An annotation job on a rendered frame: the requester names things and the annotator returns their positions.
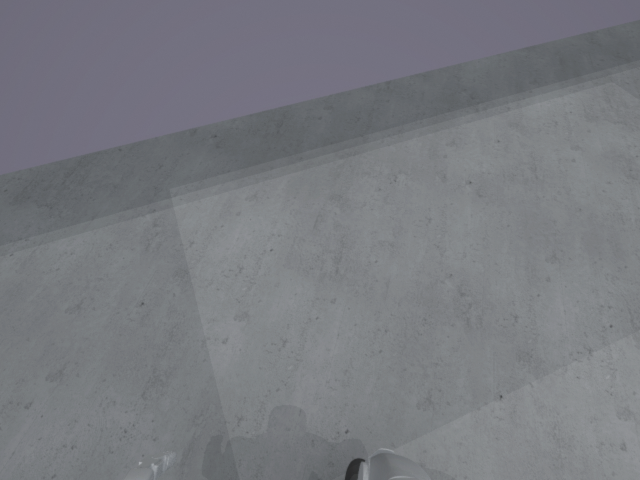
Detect right robot thigh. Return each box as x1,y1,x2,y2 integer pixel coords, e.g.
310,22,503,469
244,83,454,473
358,453,431,480

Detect robot left hand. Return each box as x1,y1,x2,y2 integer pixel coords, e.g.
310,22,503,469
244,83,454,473
122,451,177,480

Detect robot right foot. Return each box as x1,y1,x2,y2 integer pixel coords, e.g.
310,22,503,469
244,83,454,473
345,458,365,480

